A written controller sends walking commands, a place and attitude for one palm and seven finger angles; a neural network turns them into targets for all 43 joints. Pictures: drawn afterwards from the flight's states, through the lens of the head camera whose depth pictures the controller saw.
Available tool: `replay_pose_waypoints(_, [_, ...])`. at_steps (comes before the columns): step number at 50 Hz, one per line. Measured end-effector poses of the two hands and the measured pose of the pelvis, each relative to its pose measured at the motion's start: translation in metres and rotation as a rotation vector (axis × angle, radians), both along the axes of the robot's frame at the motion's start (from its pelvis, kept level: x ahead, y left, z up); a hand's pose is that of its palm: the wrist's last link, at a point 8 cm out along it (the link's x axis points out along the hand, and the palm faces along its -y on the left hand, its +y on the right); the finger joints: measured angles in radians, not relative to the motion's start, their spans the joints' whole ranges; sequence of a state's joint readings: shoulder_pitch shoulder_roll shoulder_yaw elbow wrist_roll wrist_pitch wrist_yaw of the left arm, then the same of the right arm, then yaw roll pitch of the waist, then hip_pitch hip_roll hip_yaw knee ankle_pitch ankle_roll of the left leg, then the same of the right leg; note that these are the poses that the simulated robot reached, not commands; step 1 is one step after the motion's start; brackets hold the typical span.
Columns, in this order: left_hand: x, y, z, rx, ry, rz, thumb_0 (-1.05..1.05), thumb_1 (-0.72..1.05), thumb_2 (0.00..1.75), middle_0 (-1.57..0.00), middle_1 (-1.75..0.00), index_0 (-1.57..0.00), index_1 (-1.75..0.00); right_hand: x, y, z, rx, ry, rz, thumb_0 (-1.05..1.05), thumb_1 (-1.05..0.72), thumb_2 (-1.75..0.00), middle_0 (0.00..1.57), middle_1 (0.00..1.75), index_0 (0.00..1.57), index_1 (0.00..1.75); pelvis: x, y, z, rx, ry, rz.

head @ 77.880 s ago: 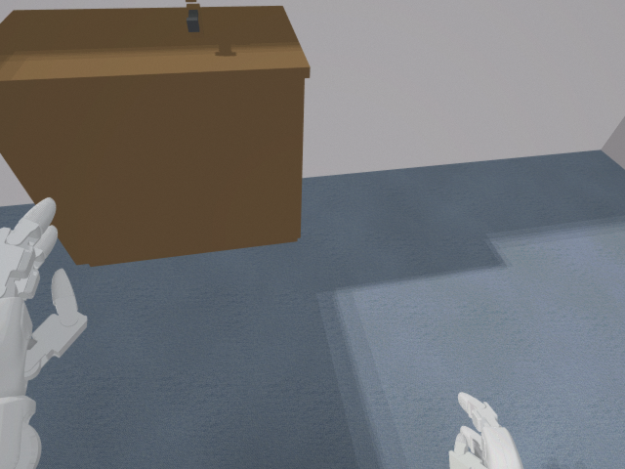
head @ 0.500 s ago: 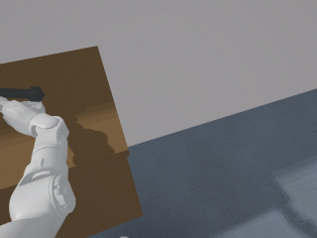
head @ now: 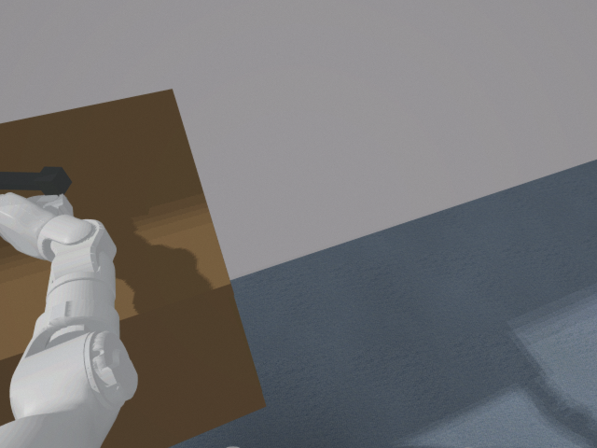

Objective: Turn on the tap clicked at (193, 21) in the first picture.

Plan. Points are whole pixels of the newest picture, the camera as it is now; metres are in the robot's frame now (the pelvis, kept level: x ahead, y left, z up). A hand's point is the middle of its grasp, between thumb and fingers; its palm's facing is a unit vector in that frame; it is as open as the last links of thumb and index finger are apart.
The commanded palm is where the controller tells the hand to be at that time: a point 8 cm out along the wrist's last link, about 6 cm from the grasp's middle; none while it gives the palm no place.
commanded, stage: lift the hand up off the lever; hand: left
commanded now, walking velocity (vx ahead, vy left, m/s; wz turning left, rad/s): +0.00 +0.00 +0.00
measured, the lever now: (53, 181) +0.45 +0.31 +0.14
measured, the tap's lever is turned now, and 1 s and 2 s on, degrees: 66 67 67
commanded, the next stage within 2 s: draw the hand back beside the body in 1.78 s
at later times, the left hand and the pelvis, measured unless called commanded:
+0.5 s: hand (60, 197) +0.43 +0.30 +0.13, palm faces +0.88 -0.47 -0.08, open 8.4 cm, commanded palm +0.40 +0.34 +0.17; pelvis +0.00 +0.01 +0.01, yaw -1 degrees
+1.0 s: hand (53, 196) +0.43 +0.31 +0.14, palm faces +0.88 -0.48 -0.06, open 8.2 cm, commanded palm +0.39 +0.35 +0.19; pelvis +0.01 +0.02 +0.01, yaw -2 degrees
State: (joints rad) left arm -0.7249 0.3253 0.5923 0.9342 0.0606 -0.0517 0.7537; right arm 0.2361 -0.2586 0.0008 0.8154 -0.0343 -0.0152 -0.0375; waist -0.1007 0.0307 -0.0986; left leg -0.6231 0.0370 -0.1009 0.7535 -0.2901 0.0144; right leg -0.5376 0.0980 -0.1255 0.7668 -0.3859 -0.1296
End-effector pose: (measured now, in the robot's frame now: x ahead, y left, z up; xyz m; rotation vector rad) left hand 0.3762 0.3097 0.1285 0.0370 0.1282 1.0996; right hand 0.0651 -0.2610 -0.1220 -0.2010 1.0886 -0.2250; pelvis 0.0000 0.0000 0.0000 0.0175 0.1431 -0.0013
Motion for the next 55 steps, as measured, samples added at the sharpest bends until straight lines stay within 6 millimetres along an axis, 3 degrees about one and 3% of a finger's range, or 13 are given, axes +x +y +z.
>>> replay_pose_waypoints(40, [-0.002,0.001,0.009,-0.083,-0.011,-0.006,0.11,0.93,0.91,-0.14,-0.15,-0.02,-0.12,0.018,0.021,0.014,-0.002,-0.103,0.019,0.01,-0.9,-0.9,0.2,0.3,0.2,0.3,0.005,0.015,0.008,-0.004,-0.041,-0.02])
replay_pose_waypoints(55, [-0.01,0.007,0.015,-0.112,0.012,-0.023,0.02,0.91,0.9,-0.15,-0.15,-0.08,-0.15,0.033,0.026,0.025,-0.021,-0.162,0.02,0.01,-0.9,-0.9,0.2,0.3,0.2,0.3,0.004,0.024,0.011,-0.009,-0.068,-0.028])
